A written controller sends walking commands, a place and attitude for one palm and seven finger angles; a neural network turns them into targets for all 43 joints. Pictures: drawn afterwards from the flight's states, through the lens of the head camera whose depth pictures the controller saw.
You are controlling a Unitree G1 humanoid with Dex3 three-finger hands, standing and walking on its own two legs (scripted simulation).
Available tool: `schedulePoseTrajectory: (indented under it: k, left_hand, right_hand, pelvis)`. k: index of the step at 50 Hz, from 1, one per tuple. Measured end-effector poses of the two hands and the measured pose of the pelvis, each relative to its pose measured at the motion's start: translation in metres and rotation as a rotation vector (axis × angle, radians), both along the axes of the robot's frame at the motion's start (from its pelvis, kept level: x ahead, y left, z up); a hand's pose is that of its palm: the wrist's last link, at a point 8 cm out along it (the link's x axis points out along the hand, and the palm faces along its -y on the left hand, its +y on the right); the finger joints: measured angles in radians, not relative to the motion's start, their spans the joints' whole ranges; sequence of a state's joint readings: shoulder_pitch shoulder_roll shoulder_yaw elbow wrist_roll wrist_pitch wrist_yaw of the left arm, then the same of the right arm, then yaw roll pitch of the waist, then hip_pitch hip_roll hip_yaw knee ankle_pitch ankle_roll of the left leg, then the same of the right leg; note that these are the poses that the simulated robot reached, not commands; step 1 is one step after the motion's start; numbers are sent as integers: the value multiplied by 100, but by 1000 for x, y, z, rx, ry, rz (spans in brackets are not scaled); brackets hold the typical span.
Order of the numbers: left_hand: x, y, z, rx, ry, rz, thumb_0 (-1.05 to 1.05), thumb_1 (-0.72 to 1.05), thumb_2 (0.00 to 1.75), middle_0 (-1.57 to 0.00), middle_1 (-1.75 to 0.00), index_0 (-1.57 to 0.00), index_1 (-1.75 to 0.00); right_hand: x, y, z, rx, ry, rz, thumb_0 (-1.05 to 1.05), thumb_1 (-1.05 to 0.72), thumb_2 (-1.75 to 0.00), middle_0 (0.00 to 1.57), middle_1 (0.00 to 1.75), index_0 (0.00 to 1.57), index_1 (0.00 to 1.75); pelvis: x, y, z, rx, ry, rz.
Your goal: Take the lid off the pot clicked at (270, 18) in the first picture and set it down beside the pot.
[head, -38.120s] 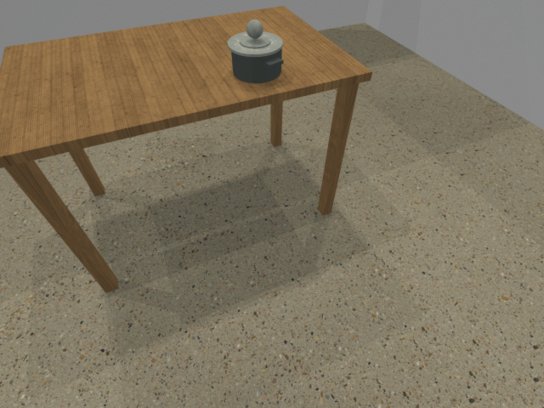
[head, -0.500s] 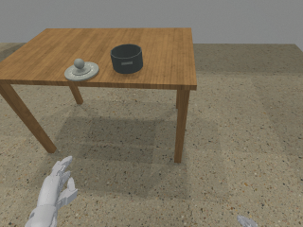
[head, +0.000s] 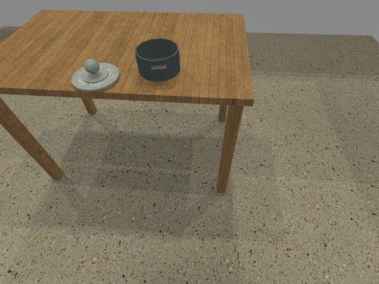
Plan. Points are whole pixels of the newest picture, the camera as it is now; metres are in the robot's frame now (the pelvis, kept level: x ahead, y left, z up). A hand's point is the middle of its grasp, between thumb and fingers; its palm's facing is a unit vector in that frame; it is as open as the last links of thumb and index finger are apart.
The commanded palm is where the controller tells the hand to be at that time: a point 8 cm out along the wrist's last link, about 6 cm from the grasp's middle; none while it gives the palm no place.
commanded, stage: stop stepping back and stand still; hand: left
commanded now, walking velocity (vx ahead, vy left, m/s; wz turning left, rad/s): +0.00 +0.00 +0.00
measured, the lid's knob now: (91, 66) +0.79 +0.38 +0.02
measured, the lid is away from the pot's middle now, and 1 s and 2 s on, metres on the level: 0.24 0.24 0.24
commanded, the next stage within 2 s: let the arm hang, fingers relaxed in 0.26 s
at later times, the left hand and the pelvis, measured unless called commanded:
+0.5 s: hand out of the picture +0.02 +0.17 -0.17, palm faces +0.01 -0.98 -0.21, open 7.3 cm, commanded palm none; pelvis +0.01 +0.00 +0.00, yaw -1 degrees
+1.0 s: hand out of the picture +0.01 +0.15 -0.17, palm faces +0.03 -0.98 -0.19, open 7.4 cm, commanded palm none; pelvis +0.02 -0.01 +0.00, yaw -1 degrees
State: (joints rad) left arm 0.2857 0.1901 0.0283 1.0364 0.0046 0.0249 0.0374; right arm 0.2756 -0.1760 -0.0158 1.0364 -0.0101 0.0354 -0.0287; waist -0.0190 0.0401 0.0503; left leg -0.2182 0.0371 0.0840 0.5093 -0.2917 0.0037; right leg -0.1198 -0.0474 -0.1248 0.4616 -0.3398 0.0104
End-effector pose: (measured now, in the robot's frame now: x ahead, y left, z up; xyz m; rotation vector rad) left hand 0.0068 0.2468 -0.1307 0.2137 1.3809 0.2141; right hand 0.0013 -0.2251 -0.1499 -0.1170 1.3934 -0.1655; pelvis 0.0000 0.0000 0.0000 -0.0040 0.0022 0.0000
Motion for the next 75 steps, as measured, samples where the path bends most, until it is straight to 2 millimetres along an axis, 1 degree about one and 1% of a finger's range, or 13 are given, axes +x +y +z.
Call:
schedulePoseTrajectory:
  k: [7,13,18,24,31,37,47,59,75]
  left_hand:
    - [18,-17,-6,-51,-28,-22,1,91,90,-20,-30,-20,-30]
    - [23,-18,-9,-56,-28,-24,1,94,90,-20,-30,-20,-30]
    - [20,-19,-9,-59,-11,-21,1,93,90,-20,-30,-20,-30]
    - [9,-23,-9,-66,20,-7,1,92,90,-20,-30,-20,-30]
    - [-2,-31,-10,-79,55,7,1,92,90,-20,-30,-20,-30]
    - [-6,-38,-11,-88,66,14,1,92,90,-20,-30,-20,-30]
    - [-6,-44,-12,-90,71,17,1,92,90,-20,-30,-20,-30]
    - [2,-46,-10,-76,54,17,1,92,90,-20,-30,-20,-30]
    - [3,-49,-9,-69,47,17,1,92,90,-20,-30,-20,-30]
  right_hand:
    - [-6,8,1,7,13,-23,1,-92,-90,20,30,20,30]
    - [-13,12,3,9,28,-41,1,-91,-90,20,30,20,30]
    - [-18,16,2,18,46,-50,1,-91,-90,20,30,20,30]
    - [-21,20,1,28,64,-53,1,-91,-90,20,30,20,30]
    - [-21,20,0,32,70,-56,1,-90,-90,20,30,20,30]
    - [-18,18,0,29,69,-56,1,-91,-90,20,30,20,30]
    - [-14,11,1,22,71,-55,1,-91,-90,20,30,20,30]
    - [-9,5,0,19,64,-56,1,-91,-90,20,30,20,30]
    - [-11,0,0,26,68,-52,1,-91,-90,20,30,20,30]
  pelvis:
    - [4,3,2,7,-8,-13]
    - [7,2,2,8,-11,-19]
    - [9,2,3,8,-10,-20]
    - [11,2,3,8,-8,-19]
    - [12,0,3,9,-6,-20]
    - [14,-2,3,10,-6,-19]
    - [17,-7,3,10,-1,-17]
    - [20,-13,2,11,-3,-16]
    - [19,-19,3,12,-8,-13]
